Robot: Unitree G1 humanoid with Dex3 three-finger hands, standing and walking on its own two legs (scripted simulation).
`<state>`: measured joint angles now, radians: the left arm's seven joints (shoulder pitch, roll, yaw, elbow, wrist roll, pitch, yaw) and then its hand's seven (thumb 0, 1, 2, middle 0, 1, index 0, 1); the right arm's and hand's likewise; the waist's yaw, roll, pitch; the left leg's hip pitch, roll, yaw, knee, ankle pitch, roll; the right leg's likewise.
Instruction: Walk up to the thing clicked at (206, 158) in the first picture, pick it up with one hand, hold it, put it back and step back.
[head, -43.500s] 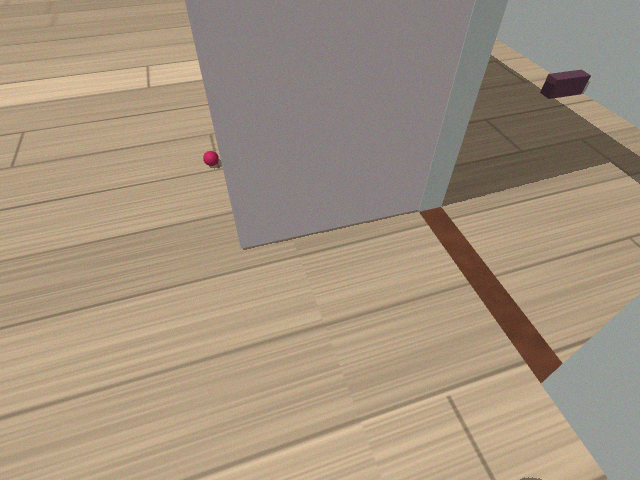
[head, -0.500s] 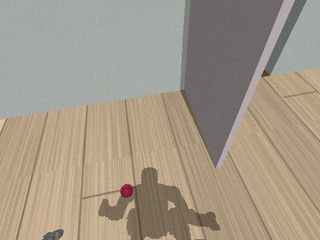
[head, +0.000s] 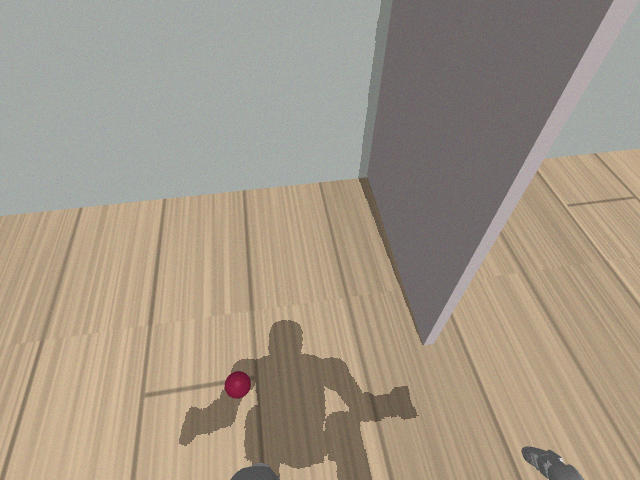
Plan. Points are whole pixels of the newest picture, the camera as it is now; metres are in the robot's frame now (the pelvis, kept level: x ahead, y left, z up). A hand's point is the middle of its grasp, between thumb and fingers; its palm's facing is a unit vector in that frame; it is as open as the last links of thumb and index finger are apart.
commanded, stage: walk up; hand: left
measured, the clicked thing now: (237, 384) +0.46 +0.25 -0.72
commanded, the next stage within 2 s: none
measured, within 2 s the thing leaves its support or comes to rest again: neither
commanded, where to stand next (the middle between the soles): +0.07 +0.02 m, yaw -1 degrees
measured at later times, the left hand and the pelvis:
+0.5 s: hand out of the picture +0.11 +0.27 -0.13, palm faces +0.00 -0.94 -0.34, open 7.3 cm; pelvis +0.01 +0.01 +0.02, yaw +1 degrees
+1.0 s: hand out of the picture +0.06 +0.27 -0.13, palm faces +0.03 -0.94 -0.35, open 7.3 cm; pelvis +0.02 +0.01 +0.03, yaw +2 degrees
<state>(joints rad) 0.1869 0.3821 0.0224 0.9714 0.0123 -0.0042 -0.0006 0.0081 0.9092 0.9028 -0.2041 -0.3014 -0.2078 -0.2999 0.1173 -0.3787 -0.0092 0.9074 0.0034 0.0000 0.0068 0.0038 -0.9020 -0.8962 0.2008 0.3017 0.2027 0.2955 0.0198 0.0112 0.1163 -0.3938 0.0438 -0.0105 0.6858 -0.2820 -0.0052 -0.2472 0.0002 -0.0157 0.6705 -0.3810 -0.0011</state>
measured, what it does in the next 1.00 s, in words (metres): stands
